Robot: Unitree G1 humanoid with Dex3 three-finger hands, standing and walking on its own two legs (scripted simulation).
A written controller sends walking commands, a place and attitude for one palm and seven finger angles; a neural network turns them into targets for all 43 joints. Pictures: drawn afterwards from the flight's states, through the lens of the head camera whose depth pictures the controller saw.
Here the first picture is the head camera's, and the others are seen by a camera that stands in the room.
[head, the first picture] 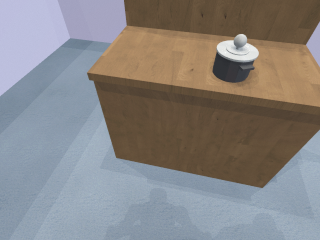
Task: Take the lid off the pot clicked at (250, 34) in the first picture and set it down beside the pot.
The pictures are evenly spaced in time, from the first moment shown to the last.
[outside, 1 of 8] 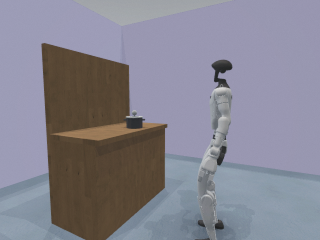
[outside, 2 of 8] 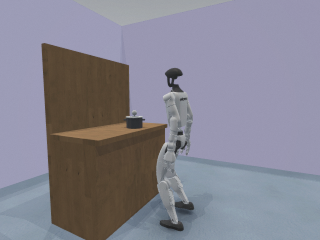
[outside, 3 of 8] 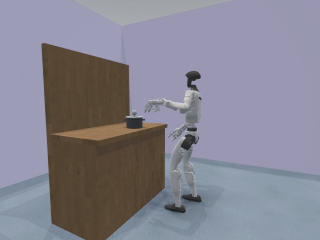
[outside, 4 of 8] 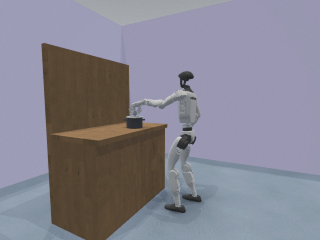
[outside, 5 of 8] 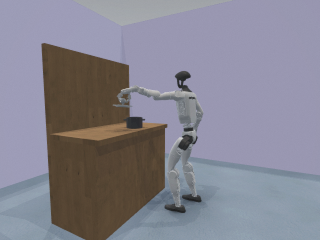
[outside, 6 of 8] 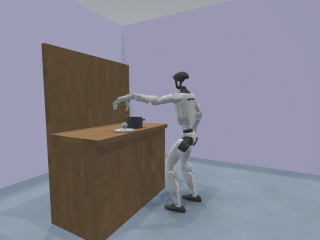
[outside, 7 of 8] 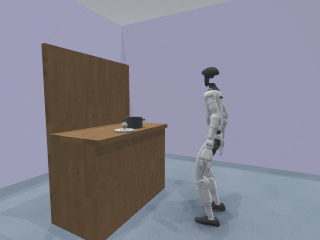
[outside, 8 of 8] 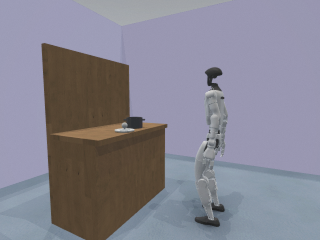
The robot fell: no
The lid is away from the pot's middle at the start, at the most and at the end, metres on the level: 0.00 0.25 0.24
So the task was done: yes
